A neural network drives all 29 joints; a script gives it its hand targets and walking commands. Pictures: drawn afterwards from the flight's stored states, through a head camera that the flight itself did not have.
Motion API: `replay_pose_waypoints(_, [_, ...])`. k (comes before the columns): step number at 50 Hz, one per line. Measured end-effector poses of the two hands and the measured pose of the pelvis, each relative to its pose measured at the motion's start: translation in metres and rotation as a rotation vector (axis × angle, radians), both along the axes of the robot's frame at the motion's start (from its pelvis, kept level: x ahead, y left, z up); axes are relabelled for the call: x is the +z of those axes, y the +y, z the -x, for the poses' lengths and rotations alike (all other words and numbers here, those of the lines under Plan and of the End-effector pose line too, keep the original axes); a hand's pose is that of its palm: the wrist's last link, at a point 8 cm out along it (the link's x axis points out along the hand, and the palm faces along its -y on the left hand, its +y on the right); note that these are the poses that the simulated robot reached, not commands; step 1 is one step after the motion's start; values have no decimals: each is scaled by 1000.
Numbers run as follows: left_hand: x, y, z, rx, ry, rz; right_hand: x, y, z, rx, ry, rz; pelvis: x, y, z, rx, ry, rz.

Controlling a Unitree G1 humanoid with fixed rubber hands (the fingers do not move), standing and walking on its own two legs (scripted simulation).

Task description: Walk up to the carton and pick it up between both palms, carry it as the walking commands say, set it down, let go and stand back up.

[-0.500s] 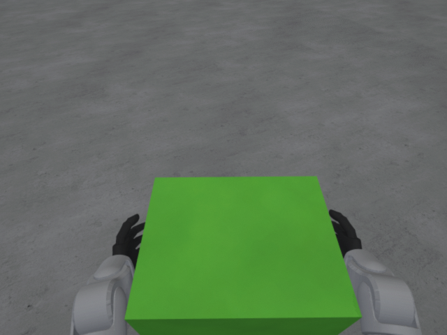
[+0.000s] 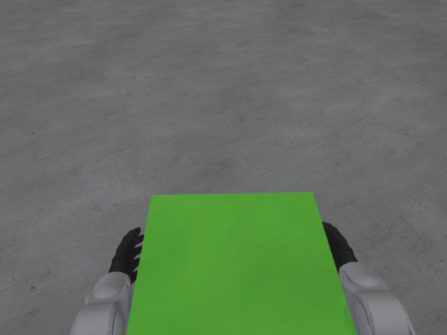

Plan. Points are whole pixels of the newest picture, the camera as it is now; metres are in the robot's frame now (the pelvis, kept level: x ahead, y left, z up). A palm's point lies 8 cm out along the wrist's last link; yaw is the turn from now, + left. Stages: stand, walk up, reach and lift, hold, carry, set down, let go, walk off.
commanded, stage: hold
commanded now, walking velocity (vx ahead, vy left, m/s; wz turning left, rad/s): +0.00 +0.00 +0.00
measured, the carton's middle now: (233, 288) +0.23 +0.02 -0.05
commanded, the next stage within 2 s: set down in 0.60 s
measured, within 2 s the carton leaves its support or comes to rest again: neither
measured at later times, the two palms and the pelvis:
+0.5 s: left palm (125, 257) +0.25 +0.20 +0.04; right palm (346, 251) +0.27 -0.17 +0.04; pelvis -0.03 +0.00 -0.01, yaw -2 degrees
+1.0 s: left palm (143, 246) +0.28 +0.19 +0.00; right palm (345, 248) +0.29 -0.19 +0.00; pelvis +0.01 +0.00 +0.00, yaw -1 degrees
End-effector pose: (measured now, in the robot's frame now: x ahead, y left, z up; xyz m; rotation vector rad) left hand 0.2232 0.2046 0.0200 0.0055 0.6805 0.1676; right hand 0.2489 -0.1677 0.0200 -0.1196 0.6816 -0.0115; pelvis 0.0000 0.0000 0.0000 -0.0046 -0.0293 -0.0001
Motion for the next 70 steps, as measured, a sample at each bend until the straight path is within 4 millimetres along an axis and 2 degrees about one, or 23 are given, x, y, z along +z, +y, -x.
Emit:
replay_pose_waypoints(6, [8,2,3,9,-22,-20,3,2,-1,19,-23,-7,-3,-1,16,-8,-47,-3])
replay_pose_waypoints(16, [13,4,-9,31,-43,23,8,3,-10,-7,-37,-36,-10,0,34,-39,-107,-10])
replay_pose_waypoints(25, [15,-3,-23,41,-38,71,17,-5,-18,-41,-31,-73,-8,4,33,-40,-120,-8])
replay_pose_waypoints(34, [18,-8,-38,-2,-40,83,20,-12,-22,-86,-33,-108,-4,3,22,-13,-107,-5])
replay_pose_waypoints(42, [3,-18,-54,-31,2,89,4,-23,-29,-108,9,-110,-4,2,8,-20,-99,-9])
replay_pose_waypoints(56, [-41,-17,-64,-45,55,57,-41,-22,-45,-97,62,-109,-6,-6,-11,-3,40,-10])
replay_pose_waypoints(63, [-66,-18,-69,-58,66,51,-65,-23,-47,-103,71,-102,-13,-6,-9,0,135,-8])
replay_pose_waypoints(70, [-91,-20,-76,-75,61,49,-88,-25,-51,-112,64,-91,-25,-4,5,0,233,0])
